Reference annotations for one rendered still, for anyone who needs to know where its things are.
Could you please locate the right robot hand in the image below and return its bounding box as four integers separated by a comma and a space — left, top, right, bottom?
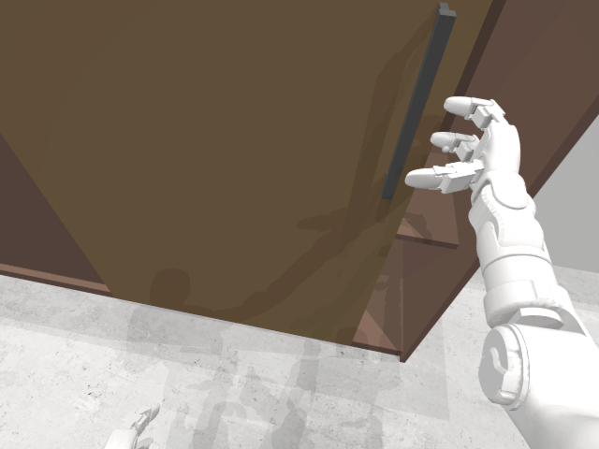
405, 96, 520, 194

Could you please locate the right robot forearm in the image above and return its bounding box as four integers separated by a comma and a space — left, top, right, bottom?
468, 169, 599, 352

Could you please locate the wardrobe door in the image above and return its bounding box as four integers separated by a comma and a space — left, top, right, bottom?
0, 0, 492, 346
0, 133, 104, 284

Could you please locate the right robot upper arm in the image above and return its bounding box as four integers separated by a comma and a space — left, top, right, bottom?
478, 323, 599, 449

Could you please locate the left robot hand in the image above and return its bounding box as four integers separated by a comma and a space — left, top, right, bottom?
103, 402, 160, 449

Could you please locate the handle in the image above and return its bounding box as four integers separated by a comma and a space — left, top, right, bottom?
381, 2, 457, 200

